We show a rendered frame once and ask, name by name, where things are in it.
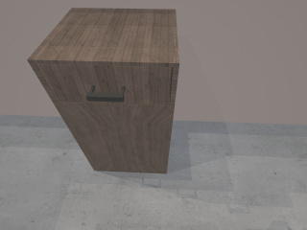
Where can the handle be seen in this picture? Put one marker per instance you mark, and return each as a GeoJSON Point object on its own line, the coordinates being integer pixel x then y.
{"type": "Point", "coordinates": [92, 96]}

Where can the drawer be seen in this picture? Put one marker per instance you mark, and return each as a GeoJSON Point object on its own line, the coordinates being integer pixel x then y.
{"type": "Point", "coordinates": [143, 84]}

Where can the cabinet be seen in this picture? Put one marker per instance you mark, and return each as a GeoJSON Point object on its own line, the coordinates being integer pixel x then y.
{"type": "Point", "coordinates": [116, 137]}

